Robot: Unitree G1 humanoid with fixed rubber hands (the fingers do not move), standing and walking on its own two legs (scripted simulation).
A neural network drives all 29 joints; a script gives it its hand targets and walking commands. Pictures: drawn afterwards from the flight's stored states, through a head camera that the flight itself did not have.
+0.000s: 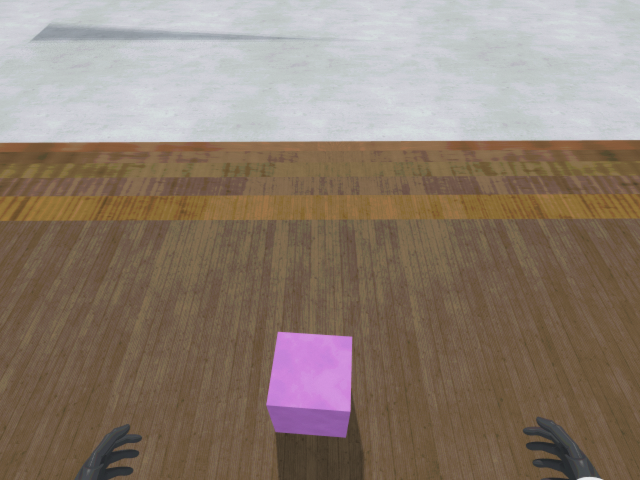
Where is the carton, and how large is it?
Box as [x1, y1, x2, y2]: [266, 332, 351, 437]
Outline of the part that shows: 278,332 266,403 275,431 345,437 350,411 351,337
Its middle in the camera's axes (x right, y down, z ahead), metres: -0.02 +0.43 +1.12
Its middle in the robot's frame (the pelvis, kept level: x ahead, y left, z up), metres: +0.45 +0.04 -0.65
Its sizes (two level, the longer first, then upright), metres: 0.210 0.200 0.250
